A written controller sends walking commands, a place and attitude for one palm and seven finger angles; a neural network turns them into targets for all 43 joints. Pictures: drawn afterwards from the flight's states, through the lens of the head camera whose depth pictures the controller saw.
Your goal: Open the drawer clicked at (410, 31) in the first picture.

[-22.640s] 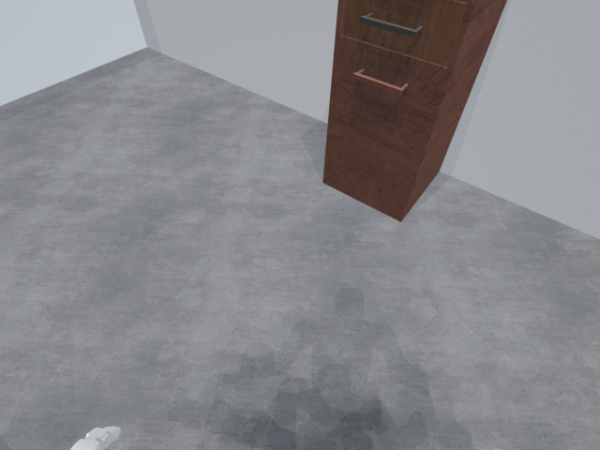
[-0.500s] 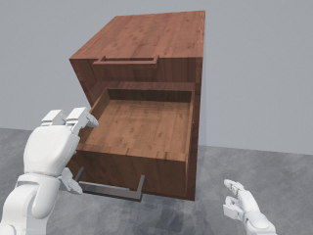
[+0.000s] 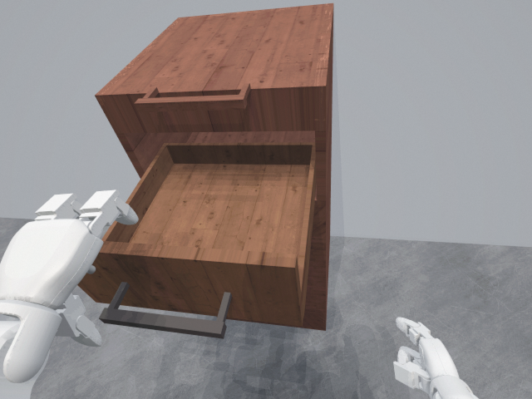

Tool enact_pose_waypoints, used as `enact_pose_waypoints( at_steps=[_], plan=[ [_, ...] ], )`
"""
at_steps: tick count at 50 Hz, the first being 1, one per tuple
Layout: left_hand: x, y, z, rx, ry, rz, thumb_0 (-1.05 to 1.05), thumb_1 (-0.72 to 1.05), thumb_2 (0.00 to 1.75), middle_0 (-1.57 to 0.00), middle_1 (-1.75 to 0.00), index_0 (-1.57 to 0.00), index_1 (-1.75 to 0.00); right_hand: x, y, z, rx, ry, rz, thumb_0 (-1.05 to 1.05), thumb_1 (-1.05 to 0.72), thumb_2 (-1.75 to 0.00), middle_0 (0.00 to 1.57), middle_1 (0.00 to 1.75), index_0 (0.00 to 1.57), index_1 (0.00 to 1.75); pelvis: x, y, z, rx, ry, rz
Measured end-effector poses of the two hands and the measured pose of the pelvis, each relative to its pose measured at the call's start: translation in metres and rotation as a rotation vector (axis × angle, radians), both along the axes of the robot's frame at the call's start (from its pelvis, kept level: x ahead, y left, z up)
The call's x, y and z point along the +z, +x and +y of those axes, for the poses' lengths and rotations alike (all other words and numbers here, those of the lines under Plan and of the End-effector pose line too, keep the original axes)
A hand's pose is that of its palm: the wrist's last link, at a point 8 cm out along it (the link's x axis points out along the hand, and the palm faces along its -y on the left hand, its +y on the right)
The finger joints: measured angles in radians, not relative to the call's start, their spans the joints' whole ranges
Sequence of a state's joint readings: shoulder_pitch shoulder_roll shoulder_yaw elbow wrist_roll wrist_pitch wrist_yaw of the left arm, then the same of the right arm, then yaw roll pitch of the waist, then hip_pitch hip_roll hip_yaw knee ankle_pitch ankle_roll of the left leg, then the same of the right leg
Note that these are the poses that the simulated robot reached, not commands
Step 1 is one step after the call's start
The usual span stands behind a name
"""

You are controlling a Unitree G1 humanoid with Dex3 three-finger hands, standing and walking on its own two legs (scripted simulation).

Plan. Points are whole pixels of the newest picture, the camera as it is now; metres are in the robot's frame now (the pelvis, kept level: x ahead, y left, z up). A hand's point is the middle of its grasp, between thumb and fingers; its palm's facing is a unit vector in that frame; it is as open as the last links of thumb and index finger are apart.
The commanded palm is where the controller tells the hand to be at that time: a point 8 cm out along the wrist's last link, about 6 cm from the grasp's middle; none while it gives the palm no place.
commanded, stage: draw the hand back to the body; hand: left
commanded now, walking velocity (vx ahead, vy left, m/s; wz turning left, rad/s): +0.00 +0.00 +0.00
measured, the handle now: (166, 308) +0.22 +0.20 +0.04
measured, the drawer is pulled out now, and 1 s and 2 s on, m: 0.29 0.29 0.29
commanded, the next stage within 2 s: step back with the hand held close in 1.36 s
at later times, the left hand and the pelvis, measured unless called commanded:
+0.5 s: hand (77, 263) +0.20 +0.23 +0.20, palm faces +0.34 -0.73 -0.59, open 13.7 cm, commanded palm +0.14 +0.27 +0.23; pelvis +0.01 +0.02 +0.00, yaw +1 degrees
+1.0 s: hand (58, 235) +0.22 +0.26 +0.22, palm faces +0.44 -0.80 -0.41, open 10.1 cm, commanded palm +0.16 +0.31 +0.23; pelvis +0.04 +0.03 +0.00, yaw +1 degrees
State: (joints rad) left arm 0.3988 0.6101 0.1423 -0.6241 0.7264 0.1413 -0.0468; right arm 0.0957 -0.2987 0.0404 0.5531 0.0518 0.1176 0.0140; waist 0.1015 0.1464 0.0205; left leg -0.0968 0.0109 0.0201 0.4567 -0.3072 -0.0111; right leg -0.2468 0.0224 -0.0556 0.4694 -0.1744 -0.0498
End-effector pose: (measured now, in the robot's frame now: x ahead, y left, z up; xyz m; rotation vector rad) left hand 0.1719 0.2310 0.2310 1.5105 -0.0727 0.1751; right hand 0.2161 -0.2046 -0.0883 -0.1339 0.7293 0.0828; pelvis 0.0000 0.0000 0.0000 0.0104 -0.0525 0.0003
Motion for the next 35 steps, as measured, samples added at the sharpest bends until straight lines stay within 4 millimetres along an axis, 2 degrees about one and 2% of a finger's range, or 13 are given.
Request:
enact_pose_waypoints(
  at_steps=[12, 19, 22, 25, 29, 35],
  plan=[
    [-0.003, -0.013, 0.015, -0.042, 0.006, 0.03, 0.0, -0.49, 0.3, -0.32, -1.2, -0.32, -1.2, 0.0, -0.003, -0.002, -0.011, -0.047, -0.023, 0.02, -0.91, -0.9, 0.2, 0.3, 0.2, 0.3, -0.001, 0.002, 0.006, 0.015, -0.01, 0.02],
    [-0.001, -0.015, 0.029, -0.026, 0.007, 0.004, 0.0, -0.49, 0.3, -0.32, -1.2, -0.32, -1.2, 0.004, 0.002, 0.007, -0.017, -0.048, -0.035, 0.02, -0.91, -0.9, 0.2, 0.3, 0.2, 0.3, -0.001, 0.005, 0.016, 0.018, -0.013, 0.027],
    [-0.003, -0.014, 0.035, -0.091, -0.469, -0.126, 0.0, -0.49, 0.3, -0.32, -1.19, -0.32, -1.2, 0.01, 0.003, 0.014, -0.06, -0.039, -0.1, 0.02, -0.91, -0.9, 0.2, 0.3, 0.2, 0.3, 0.0, 0.007, 0.019, 0.023, -0.015, 0.011],
    [-0.006, -0.013, 0.037, -0.135, -0.77, -0.288, 0.0, -0.45, 0.32, -0.32, -1.17, -0.31, -1.17, 0.016, -0.002, 0.021, -0.09, -0.043, -0.146, 0.02, -0.91, -0.9, 0.2, 0.3, 0.2, 0.3, 0.0, 0.013, 0.02, 0.019, -0.018, 0.001],
    [-0.002, -0.012, 0.037, -0.193, -0.936, -0.438, -0.01, -0.37, 0.35, -0.31, -1.11, -0.3, -1.12, 0.02, -0.009, 0.029, -0.085, -0.056, -0.161, 0.02, -0.9, -0.9, 0.2, 0.3, 0.2, 0.3, 0.001, 0.022, 0.022, 0.021, -0.023, -0.009],
    [0.0, -0.002, 0.048, -0.212, -0.966, -0.485, -0.01, -0.2, 0.43, -0.29, -1.0, -0.29, -1.0, 0.017, -0.01, 0.031, -0.079, -0.074, -0.134, 0.02, -0.9, -0.9, 0.2, 0.3, 0.21, 0.3, 0.001, 0.03, 0.025, 0.021, -0.03, -0.011]
  ],
)
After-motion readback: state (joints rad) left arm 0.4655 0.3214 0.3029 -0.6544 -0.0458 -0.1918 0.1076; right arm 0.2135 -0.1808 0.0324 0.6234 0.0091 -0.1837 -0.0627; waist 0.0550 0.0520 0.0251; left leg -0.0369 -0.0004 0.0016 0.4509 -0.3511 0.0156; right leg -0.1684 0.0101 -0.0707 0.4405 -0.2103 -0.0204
